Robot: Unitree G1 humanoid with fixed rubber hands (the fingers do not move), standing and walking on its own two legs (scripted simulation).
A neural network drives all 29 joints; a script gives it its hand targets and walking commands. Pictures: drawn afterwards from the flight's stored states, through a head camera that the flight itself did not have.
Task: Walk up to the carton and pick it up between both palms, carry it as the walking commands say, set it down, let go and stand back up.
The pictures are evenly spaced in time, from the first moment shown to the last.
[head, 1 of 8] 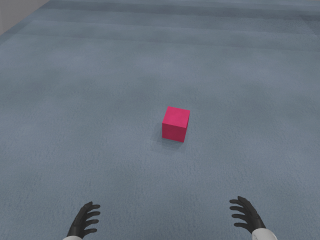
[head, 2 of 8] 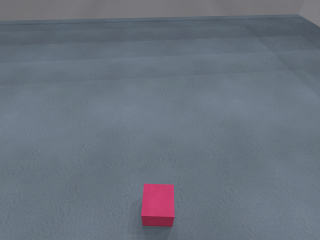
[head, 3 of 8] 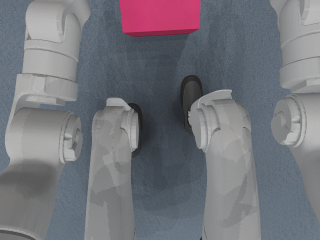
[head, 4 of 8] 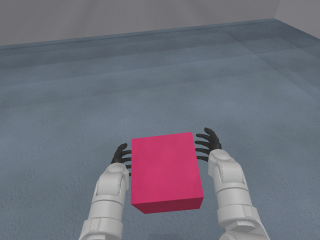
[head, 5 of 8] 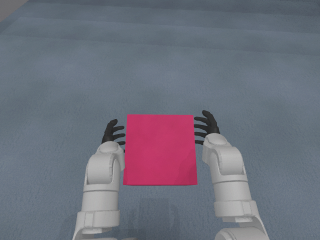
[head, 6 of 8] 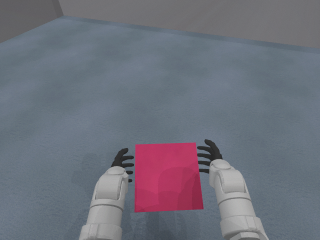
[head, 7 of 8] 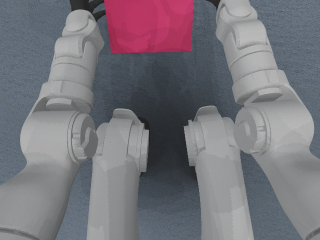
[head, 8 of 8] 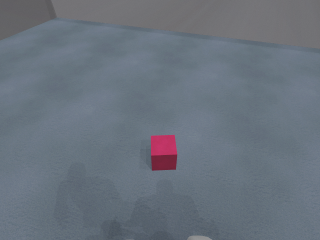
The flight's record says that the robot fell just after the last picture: no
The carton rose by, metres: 0.67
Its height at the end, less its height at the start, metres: +0.00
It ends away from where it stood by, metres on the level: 1.36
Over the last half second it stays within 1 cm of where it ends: yes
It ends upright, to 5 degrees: yes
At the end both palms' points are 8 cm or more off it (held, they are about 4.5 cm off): yes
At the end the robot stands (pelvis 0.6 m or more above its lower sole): yes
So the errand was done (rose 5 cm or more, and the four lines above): yes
